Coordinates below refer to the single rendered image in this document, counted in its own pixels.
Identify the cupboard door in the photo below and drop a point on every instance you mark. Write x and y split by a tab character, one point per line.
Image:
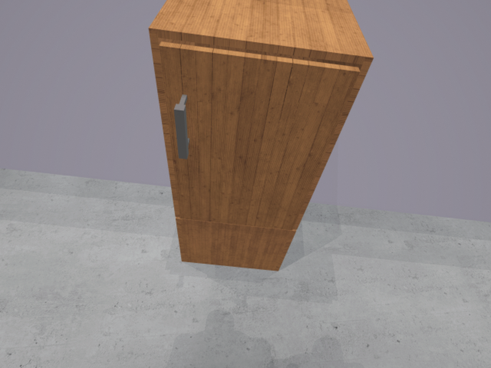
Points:
258	127

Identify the handle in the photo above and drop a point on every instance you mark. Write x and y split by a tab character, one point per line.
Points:
181	128

